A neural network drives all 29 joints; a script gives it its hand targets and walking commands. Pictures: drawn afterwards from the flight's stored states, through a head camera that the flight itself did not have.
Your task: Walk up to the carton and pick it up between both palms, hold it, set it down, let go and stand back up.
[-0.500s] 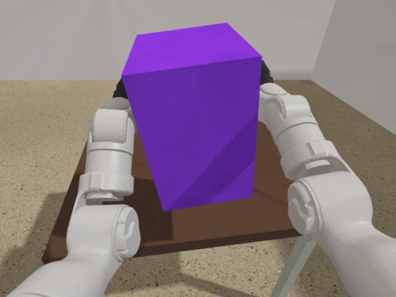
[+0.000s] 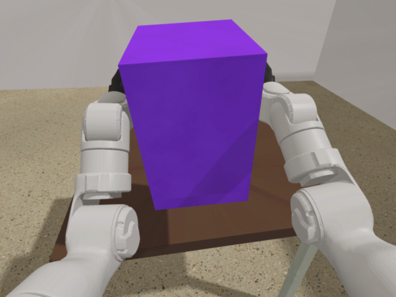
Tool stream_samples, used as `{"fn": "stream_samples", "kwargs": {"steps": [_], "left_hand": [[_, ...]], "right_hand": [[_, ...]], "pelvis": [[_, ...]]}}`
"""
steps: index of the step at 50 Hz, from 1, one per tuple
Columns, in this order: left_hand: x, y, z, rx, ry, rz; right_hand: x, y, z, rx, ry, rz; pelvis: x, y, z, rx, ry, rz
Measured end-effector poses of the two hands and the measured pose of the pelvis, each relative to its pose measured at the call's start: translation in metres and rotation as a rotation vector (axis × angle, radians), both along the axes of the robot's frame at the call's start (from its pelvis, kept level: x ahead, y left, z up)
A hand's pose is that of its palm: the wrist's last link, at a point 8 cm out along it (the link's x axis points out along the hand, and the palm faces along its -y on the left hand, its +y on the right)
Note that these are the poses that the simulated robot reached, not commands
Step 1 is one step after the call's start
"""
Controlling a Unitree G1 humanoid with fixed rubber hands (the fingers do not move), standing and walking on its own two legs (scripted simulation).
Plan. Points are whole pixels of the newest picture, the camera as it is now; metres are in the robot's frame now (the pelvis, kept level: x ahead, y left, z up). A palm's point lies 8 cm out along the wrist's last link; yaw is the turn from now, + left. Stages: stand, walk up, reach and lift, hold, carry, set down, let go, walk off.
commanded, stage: hold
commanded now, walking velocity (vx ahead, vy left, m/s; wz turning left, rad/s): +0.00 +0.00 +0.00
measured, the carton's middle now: (193, 114) +0.36 +0.03 +0.28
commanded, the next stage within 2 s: none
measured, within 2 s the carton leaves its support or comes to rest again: neither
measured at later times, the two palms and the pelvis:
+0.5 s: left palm (121, 105) +0.36 +0.16 +0.29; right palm (266, 84) +0.37 -0.11 +0.33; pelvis +0.00 +0.00 +0.00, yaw +0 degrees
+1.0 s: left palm (118, 100) +0.37 +0.17 +0.30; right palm (260, 92) +0.38 -0.10 +0.31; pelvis +0.01 +0.00 +0.00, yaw +0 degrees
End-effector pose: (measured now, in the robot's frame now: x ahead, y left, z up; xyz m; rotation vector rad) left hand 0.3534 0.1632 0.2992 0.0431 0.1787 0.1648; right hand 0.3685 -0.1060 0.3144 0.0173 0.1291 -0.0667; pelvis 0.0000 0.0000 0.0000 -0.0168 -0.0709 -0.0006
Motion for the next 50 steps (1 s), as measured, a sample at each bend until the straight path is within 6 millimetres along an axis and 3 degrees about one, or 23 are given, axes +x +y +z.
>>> {"fn": "stream_samples", "kwargs": {"steps": [8,19,38,50], "left_hand": [[-0.011,0.000,0.003,-0.002,-0.017,-0.011],[-0.005,-0.003,-0.003,0.002,-0.005,-0.028],[0.019,-0.001,-0.010,0.008,0.021,-0.013],[0.012,0.004,0.000,0.002,-0.005,0.002]], "right_hand": [[-0.012,0.001,0.014,0.053,-0.010,-0.005],[-0.006,-0.002,0.020,0.083,0.009,-0.022],[0.019,0.000,0.002,0.005,0.036,-0.012],[0.012,0.003,-0.003,-0.008,0.014,0.006]], "pelvis": [[-0.008,0.001,-0.001,-0.002,-0.015,0.000],[-0.008,0.000,-0.001,0.000,-0.017,0.000],[0.007,-0.002,0.000,0.003,0.012,0.000],[0.007,-0.001,0.000,0.001,0.011,0.000]]}}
